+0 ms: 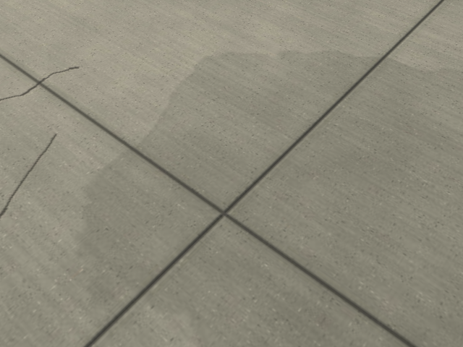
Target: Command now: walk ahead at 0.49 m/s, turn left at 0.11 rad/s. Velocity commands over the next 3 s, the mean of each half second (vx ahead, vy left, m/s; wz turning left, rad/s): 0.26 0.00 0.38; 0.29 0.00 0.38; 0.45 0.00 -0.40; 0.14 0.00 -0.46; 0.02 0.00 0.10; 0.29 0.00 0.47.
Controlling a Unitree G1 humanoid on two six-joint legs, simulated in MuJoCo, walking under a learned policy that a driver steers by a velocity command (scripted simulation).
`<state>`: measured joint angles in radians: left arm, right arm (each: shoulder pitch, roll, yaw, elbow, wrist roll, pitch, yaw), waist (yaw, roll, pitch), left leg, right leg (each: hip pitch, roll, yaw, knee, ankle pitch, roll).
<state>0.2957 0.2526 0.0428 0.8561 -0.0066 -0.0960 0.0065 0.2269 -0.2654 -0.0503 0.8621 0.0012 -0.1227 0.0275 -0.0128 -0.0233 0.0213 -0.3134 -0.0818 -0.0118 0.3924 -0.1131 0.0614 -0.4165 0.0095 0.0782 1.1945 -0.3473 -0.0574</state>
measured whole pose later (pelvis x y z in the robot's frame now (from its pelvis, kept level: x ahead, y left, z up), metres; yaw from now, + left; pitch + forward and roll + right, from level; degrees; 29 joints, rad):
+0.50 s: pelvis +0.18 -0.04 +0.00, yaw +16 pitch +2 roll +0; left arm 0.12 0.23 0.03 0.74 0.03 -0.04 0.02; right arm 0.26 -0.32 -0.08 0.74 0.02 0.04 -0.04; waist -0.01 0.04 0.04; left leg -0.57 0.02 -0.04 1.14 -0.41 -0.08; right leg -0.35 -0.02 -0.07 0.42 -0.11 -0.04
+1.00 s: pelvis +0.26 +0.05 +0.01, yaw +27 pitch +2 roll -1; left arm 0.16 0.31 0.08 0.81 -0.02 -0.07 -0.04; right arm 0.40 -0.24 -0.04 0.73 -0.01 -0.06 -0.01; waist -0.03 -0.05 -0.02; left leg -0.02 -0.02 0.02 0.24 -0.26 0.06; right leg -0.71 -0.08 0.01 0.88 0.00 0.00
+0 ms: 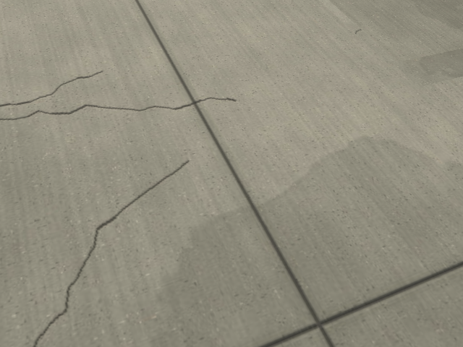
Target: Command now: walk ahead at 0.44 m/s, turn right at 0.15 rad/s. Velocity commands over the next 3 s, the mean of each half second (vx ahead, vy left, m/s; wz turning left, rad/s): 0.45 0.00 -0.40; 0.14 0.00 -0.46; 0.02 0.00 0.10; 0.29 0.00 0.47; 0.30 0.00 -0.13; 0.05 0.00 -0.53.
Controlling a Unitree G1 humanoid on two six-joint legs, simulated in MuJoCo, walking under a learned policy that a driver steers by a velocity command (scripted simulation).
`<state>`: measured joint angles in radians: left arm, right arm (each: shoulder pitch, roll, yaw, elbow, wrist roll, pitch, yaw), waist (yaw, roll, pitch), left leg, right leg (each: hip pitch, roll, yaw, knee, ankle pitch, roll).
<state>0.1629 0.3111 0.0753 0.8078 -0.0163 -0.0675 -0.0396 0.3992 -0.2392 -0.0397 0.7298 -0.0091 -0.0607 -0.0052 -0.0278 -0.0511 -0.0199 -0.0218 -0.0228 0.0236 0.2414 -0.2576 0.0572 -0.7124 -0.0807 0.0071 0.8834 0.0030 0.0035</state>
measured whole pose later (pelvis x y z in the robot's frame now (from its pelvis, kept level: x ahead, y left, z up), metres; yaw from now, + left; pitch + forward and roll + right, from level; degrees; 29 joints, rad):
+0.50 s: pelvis +0.28 -0.06 -0.01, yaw -16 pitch +2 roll -1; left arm 0.28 0.28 0.06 0.74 -0.01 -0.06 -0.02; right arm 0.16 -0.29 -0.03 0.63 -0.02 -0.11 -0.02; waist 0.03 0.03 0.04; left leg -0.66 0.10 -0.09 1.00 -0.26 -0.05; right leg -0.23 0.14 0.07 0.36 -0.15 -0.10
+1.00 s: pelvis +0.43 -0.06 -0.01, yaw -31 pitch +1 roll +0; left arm 0.18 0.28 0.05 0.67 0.00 0.06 0.02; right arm 0.17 -0.25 -0.04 0.67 -0.01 -0.01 -0.01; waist -0.03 -0.01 0.05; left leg -0.37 0.02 0.05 0.47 -0.12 0.03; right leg -0.42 -0.01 0.04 0.82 -0.40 0.05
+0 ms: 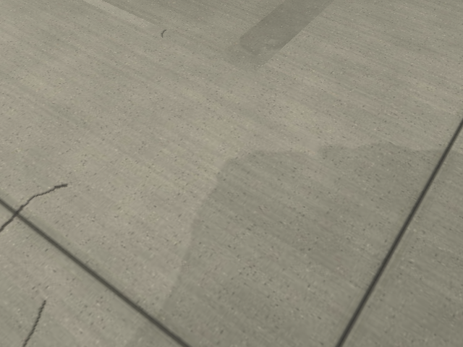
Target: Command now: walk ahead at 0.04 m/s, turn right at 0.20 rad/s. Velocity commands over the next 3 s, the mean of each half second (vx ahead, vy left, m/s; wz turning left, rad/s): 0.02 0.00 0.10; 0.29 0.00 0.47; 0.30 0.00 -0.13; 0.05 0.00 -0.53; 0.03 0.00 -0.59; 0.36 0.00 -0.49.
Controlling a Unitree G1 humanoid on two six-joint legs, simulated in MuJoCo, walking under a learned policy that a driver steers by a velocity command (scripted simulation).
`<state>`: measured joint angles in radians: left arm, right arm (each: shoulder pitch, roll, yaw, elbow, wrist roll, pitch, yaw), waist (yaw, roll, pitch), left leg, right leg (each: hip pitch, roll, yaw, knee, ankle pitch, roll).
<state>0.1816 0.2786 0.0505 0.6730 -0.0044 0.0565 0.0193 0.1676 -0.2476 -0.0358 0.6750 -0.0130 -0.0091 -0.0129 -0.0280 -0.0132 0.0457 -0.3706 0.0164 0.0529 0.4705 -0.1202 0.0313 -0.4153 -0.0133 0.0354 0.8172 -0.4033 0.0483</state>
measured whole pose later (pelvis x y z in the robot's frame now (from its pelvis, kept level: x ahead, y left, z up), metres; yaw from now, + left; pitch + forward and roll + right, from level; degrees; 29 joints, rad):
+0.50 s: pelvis +0.03 +0.00 -0.02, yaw +6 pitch +1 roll -1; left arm 0.18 0.27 0.07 0.68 0.00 0.03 0.05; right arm 0.23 -0.29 -0.07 0.69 0.00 0.01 0.01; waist -0.01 -0.02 0.04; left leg -0.41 -0.02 -0.01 0.70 -0.31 0.04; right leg -0.31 -0.03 -0.06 0.76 -0.44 0.02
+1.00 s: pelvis +0.13 -0.01 +0.01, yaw +21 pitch +2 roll +0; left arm 0.37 0.26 0.07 0.76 0.01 -0.09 0.00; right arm 0.24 -0.30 -0.07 0.63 0.01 -0.03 0.00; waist 0.04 0.05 -0.06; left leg -0.61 -0.03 -0.11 1.06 -0.26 0.02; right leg -0.15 0.00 0.00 0.38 -0.27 -0.02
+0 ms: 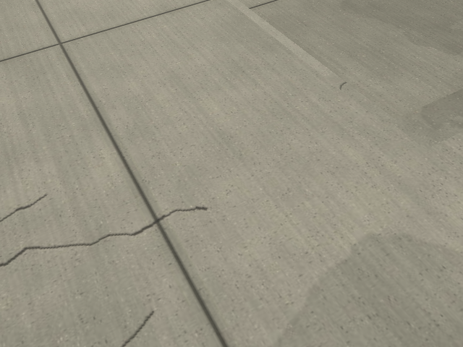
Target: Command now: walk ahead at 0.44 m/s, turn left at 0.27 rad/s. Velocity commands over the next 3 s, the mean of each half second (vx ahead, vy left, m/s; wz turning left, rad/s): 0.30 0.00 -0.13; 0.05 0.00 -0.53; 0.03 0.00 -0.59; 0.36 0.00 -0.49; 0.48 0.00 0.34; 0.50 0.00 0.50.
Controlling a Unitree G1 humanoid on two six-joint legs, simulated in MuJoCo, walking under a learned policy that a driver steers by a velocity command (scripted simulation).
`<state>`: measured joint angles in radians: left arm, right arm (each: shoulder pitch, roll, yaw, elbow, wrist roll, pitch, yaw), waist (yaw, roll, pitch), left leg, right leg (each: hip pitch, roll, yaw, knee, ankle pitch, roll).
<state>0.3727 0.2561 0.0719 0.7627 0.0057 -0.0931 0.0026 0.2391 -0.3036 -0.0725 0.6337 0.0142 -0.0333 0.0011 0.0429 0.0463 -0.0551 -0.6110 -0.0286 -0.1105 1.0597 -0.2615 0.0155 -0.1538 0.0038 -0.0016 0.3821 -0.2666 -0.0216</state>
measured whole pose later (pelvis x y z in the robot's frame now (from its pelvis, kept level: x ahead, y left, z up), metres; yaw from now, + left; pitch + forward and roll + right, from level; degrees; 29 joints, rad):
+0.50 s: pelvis +0.18 +0.06 +0.00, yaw -7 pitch +2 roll +1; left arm 0.25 0.31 0.08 0.74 -0.01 0.03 0.04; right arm 0.15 -0.25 -0.05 0.71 -0.03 -0.06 0.01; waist 0.01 -0.03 0.06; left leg -0.28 0.02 0.13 0.39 -0.14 0.03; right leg -0.59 -0.06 0.01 1.07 -0.36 0.07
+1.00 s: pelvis +0.23 +0.02 +0.00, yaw -24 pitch +3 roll +2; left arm 0.18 0.31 0.06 0.58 0.00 0.03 0.03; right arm 0.07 -0.31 -0.08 0.75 0.00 0.02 -0.02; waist 0.01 0.02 0.06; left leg -0.51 -0.01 -0.06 0.92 -0.37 -0.08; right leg -0.34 0.05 0.09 0.47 -0.17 -0.06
